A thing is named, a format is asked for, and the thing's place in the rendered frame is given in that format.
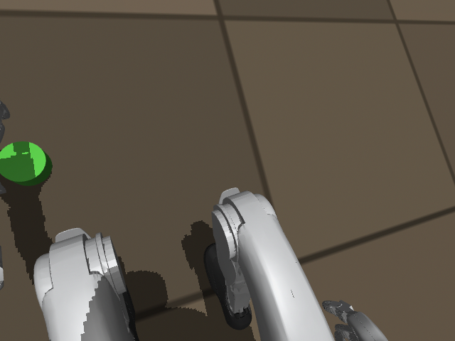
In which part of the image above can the tin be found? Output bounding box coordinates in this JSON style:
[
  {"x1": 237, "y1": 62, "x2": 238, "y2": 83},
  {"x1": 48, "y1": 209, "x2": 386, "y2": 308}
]
[{"x1": 0, "y1": 141, "x2": 52, "y2": 186}]

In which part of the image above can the right robot hand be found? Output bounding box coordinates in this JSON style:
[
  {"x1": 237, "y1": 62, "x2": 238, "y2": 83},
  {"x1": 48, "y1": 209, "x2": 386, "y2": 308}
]
[{"x1": 322, "y1": 300, "x2": 388, "y2": 341}]

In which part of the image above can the left robot foot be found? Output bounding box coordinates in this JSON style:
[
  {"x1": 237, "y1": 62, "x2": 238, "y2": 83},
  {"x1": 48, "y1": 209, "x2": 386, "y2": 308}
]
[{"x1": 122, "y1": 286, "x2": 139, "y2": 341}]

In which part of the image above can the right robot foot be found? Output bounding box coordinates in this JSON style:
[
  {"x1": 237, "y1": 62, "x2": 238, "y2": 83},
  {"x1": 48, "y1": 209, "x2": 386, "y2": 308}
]
[{"x1": 203, "y1": 243, "x2": 252, "y2": 330}]

